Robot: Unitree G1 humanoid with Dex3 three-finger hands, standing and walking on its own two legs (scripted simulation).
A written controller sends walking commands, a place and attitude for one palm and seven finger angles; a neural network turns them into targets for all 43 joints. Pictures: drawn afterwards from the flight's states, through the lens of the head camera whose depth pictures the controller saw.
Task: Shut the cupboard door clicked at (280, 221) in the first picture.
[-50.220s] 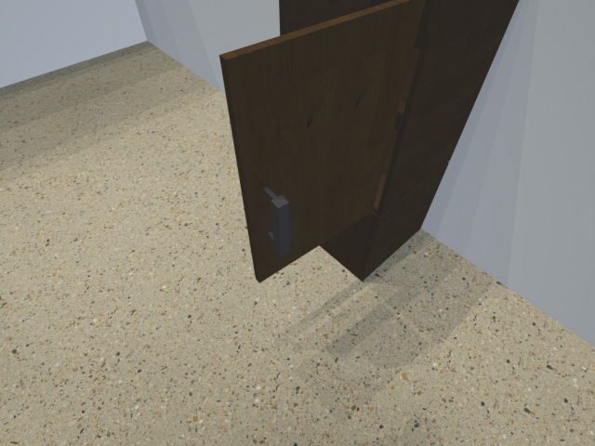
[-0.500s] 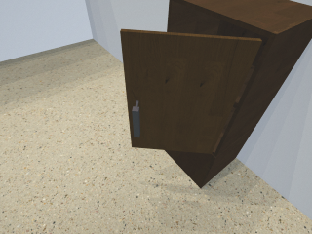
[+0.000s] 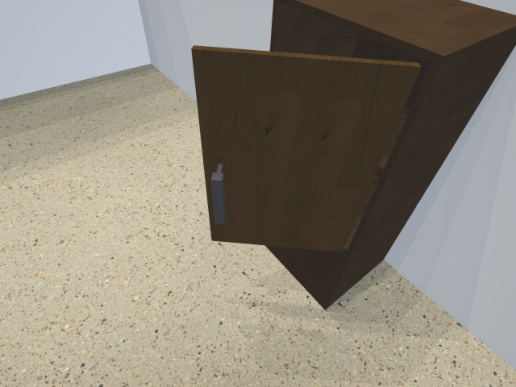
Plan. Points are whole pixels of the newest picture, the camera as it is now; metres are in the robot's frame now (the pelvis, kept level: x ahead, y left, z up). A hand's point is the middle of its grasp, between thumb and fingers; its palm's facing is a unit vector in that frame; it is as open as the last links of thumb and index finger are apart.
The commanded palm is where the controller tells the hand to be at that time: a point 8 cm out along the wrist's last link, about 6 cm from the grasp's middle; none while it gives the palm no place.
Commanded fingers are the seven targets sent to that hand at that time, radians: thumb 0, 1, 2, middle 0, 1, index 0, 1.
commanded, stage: look again from close up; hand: left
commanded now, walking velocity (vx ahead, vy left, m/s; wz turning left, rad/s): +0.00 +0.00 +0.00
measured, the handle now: (220, 193) +0.58 +0.13 -0.10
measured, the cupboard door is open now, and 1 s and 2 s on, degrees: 48 48 48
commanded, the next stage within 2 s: shuffle to correct the standing spot in 0.52 s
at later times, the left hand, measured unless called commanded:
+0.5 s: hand out of the picture -0.02 +0.15 -0.18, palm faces +0.04 -0.99 -0.14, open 7.4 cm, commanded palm none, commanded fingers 0.00 0.90 0.90 -0.20 -0.30 -0.20 -0.30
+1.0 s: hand out of the picture -0.07 +0.14 -0.19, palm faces +0.09 -0.99 -0.12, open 7.4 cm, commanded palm none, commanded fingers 0.00 0.90 0.90 -0.20 -0.30 -0.20 -0.30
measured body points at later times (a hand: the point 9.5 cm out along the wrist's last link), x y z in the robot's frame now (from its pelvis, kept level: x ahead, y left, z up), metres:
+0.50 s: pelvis +0.00 -0.01 +0.00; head -0.01 +0.00 +0.45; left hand -0.02 +0.20 -0.16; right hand +0.01 -0.23 -0.15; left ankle +0.07 +0.07 -0.73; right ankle +0.07 -0.16 -0.73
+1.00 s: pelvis -0.01 -0.01 -0.01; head -0.02 +0.02 +0.44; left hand -0.08 +0.20 -0.18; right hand +0.03 -0.24 -0.14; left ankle +0.00 +0.08 -0.71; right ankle +0.07 -0.16 -0.73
